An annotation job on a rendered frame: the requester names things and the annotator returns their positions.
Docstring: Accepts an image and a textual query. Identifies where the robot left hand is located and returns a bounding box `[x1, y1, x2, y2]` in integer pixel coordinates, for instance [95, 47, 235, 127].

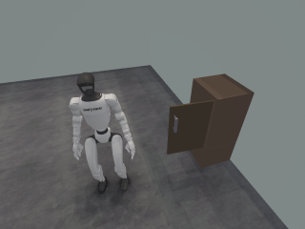
[125, 140, 135, 159]

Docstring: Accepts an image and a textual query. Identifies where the robot right hand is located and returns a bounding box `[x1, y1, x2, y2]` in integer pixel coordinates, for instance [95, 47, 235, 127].
[72, 143, 84, 160]

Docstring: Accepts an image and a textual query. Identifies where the cupboard door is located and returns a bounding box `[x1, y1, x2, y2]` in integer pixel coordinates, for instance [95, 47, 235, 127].
[167, 100, 214, 155]

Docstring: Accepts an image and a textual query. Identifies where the left robot upper arm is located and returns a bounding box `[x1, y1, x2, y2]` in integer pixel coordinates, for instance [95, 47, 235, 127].
[104, 94, 124, 121]

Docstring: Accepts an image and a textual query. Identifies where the handle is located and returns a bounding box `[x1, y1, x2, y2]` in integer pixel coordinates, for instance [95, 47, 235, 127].
[173, 115, 178, 133]

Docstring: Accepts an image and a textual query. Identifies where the left robot forearm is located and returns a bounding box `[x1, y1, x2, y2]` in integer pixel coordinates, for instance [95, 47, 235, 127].
[119, 112, 132, 141]

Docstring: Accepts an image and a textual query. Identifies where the right robot forearm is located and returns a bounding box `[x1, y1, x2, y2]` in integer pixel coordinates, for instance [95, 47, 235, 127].
[72, 117, 82, 143]

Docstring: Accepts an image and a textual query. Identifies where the right robot upper arm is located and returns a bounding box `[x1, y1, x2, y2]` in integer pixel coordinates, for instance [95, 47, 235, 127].
[69, 97, 83, 123]

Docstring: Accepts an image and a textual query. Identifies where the left robot shin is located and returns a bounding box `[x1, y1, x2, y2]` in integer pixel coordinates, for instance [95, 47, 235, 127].
[117, 163, 127, 178]

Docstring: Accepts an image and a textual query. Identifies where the right robot foot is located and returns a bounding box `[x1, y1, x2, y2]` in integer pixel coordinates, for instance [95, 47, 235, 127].
[98, 176, 107, 195]

